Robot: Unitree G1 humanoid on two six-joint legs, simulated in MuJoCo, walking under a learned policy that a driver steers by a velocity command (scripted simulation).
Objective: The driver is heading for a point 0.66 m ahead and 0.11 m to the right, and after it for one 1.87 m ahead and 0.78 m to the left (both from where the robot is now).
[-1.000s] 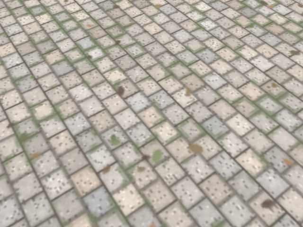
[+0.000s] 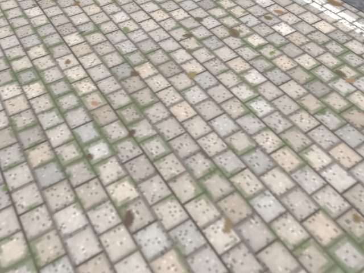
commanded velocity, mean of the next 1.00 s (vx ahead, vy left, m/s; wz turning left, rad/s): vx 0.44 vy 0.00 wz -0.09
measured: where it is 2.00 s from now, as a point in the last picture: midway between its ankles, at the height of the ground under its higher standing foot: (208, 232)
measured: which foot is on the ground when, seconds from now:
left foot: up 0.00-0.08, down 0.10-0.68, up 0.70-1.00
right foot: down 0.00-0.12, up 0.14-0.66, down 0.68-1.00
